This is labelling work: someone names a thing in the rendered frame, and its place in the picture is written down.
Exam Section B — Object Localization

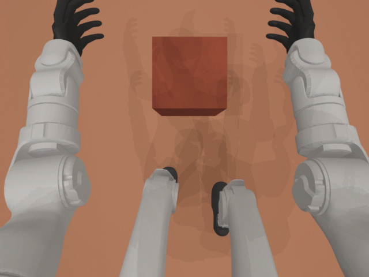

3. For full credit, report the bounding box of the robot right forearm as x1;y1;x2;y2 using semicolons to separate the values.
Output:
283;38;369;164

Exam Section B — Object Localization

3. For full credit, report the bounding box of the left robot hand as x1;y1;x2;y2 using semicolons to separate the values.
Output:
52;0;104;57

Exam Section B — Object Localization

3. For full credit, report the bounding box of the right robot hand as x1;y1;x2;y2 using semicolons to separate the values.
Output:
266;0;315;53

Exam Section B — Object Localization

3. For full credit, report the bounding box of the carton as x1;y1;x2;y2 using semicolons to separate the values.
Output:
152;36;227;116

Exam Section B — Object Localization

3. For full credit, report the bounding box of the robot left forearm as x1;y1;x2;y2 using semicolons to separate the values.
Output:
4;39;84;210

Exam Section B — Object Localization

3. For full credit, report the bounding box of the robot foot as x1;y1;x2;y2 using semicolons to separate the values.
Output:
163;167;178;183
212;182;229;237

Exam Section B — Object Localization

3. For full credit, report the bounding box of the robot right foot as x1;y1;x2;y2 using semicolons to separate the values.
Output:
212;182;229;237

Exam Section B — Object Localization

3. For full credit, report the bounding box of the robot left upper arm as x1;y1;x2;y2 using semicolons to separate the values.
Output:
0;154;91;277

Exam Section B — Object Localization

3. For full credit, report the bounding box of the robot left foot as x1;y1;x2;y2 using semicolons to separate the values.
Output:
163;167;178;183

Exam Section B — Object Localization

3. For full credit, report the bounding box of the robot right upper arm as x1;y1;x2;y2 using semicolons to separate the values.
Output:
292;158;369;277

